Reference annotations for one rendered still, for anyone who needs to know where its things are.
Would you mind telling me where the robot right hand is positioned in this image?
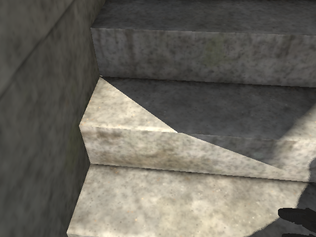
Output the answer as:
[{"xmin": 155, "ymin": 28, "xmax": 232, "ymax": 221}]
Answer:
[{"xmin": 277, "ymin": 207, "xmax": 316, "ymax": 237}]

